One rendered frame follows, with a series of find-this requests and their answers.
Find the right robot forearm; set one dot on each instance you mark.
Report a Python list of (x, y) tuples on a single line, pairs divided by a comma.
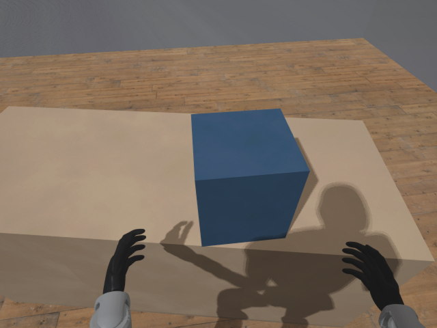
[(399, 316)]

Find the left robot forearm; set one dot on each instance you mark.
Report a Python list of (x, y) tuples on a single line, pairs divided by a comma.
[(112, 310)]

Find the pedestal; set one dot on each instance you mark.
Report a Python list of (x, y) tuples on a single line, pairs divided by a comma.
[(74, 181)]

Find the robot right hand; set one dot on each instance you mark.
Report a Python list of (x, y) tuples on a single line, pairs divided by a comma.
[(376, 276)]

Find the robot left hand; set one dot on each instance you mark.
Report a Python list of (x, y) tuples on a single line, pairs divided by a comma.
[(119, 263)]

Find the carton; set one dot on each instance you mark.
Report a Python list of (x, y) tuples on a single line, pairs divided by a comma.
[(249, 175)]

